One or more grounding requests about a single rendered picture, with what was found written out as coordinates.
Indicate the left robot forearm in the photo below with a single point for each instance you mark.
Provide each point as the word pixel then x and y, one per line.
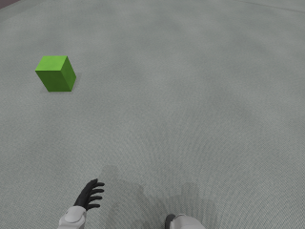
pixel 74 218

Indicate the right robot thigh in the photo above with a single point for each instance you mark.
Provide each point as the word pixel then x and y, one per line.
pixel 186 222

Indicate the carton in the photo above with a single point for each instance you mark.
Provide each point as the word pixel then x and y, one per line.
pixel 56 73

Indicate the robot left hand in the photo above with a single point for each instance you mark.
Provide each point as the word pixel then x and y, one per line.
pixel 85 198

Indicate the robot right foot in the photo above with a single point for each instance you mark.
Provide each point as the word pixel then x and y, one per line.
pixel 168 220

